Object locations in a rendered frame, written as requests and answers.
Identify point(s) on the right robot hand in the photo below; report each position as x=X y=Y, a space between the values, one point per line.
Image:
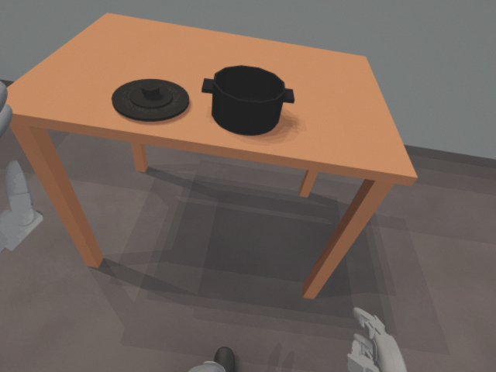
x=383 y=355

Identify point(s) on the left robot hand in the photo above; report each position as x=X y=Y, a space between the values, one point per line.
x=17 y=224

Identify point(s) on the lid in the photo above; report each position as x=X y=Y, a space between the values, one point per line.
x=129 y=101

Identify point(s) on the knob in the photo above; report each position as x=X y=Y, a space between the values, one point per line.
x=150 y=88

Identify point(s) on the left robot foot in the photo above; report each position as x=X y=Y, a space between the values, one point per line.
x=224 y=356

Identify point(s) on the pot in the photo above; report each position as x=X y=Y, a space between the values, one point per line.
x=247 y=100

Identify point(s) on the table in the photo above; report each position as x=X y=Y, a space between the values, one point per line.
x=339 y=122

